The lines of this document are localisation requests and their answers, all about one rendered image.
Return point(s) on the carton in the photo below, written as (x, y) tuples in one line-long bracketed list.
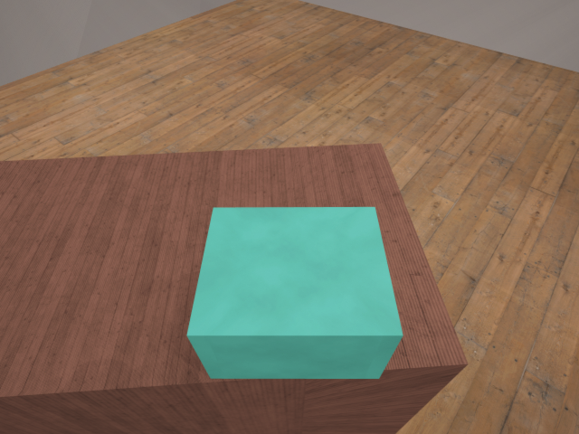
[(294, 293)]

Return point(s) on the pedestal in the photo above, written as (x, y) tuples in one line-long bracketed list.
[(99, 263)]

